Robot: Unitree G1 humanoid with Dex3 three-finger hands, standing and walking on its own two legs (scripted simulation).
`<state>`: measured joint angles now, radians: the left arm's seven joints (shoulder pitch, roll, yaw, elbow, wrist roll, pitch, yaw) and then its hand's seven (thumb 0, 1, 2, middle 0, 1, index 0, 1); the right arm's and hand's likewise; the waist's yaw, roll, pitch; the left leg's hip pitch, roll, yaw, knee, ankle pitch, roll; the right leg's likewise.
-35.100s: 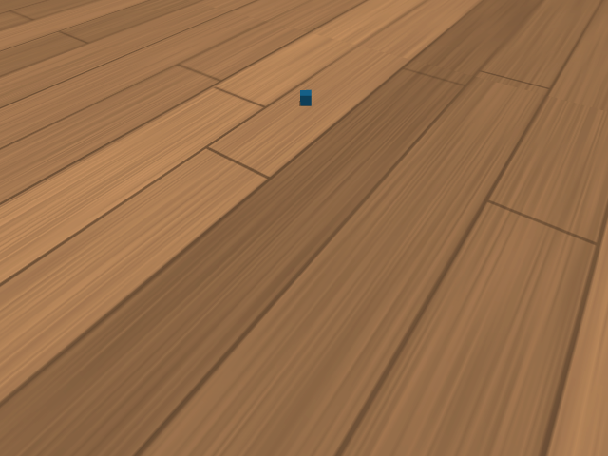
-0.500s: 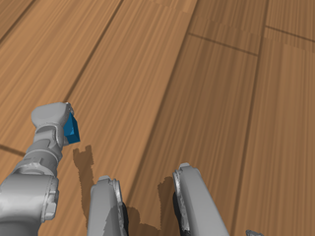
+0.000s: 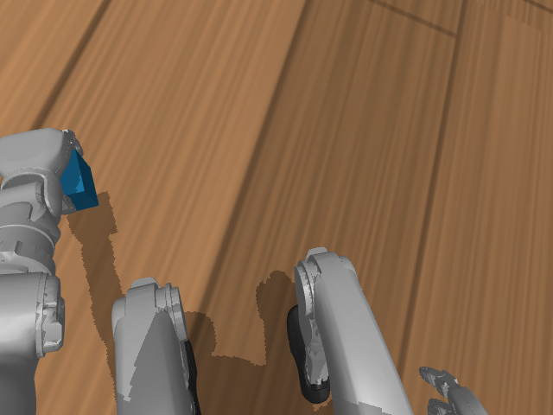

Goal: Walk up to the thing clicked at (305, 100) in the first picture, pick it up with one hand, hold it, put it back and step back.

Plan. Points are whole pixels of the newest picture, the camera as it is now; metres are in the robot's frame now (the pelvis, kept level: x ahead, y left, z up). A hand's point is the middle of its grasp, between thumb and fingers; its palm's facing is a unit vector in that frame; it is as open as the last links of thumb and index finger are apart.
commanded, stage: crouch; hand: left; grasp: from above
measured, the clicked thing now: (63, 183) +0.48 +0.28 -0.20
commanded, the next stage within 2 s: lower in 0.60 s
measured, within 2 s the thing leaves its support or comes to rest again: neither
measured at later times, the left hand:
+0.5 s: hand (68, 179) +0.50 +0.28 -0.22, palm faces -0.45 -0.08 -0.89, open 9.8 cm
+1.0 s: hand (77, 185) +0.50 +0.28 -0.27, palm faces -0.47 -0.09 -0.88, open 9.8 cm
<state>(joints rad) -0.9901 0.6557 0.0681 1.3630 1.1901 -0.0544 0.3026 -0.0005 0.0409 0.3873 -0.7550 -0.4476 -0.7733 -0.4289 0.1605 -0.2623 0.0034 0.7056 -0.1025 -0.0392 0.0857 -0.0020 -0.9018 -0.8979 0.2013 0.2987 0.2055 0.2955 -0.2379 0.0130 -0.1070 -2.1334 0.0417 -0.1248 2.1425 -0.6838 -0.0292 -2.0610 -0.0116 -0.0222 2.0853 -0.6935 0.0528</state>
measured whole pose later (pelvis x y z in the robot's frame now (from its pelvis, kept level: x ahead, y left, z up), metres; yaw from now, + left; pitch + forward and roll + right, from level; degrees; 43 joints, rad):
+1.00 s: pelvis -0.01 +0.00 -0.08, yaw -4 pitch +35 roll -10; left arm -1.13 0.85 0.10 1.55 1.25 -0.12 0.35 0.00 0.03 0.39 -0.77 -0.44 -0.78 -0.42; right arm 0.16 -0.29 0.14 0.67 -0.15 -0.03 0.14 0.00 -0.91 -0.90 0.20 0.30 0.20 0.30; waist -0.32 -0.03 0.02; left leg -2.35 0.02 -0.20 2.42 -0.69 -0.03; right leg -2.25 0.02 -0.05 2.32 -0.69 0.07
